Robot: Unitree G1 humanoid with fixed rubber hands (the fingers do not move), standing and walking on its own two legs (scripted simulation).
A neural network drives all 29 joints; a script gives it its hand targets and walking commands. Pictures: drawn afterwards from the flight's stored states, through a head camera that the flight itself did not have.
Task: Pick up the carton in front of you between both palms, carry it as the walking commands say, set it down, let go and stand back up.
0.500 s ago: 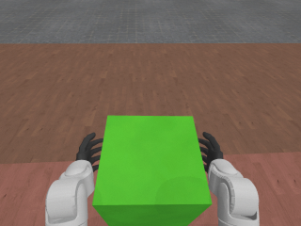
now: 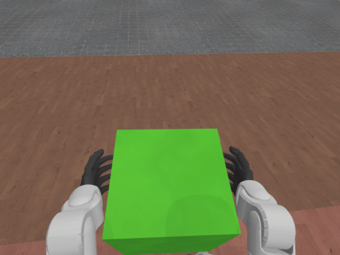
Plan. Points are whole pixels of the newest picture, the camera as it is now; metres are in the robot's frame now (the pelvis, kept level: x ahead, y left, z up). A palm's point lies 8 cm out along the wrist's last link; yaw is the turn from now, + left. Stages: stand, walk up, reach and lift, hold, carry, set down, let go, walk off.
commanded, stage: carry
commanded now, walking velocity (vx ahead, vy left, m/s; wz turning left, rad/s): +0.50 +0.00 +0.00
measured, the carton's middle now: (167, 196) +0.25 +0.00 +0.03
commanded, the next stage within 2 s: none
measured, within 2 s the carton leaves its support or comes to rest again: neither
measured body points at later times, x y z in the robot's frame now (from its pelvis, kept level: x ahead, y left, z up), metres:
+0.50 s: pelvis +0.32 -0.02 +0.00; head +0.33 -0.02 +0.45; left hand +0.65 +0.14 +0.12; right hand +0.65 -0.17 +0.11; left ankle +0.47 +0.10 -0.70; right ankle +0.20 -0.09 -0.73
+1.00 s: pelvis +0.66 +0.02 -0.02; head +0.71 +0.03 +0.43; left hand +1.00 +0.17 +0.08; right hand +1.00 -0.14 +0.09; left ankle +0.53 +0.06 -0.74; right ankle +0.79 -0.08 -0.73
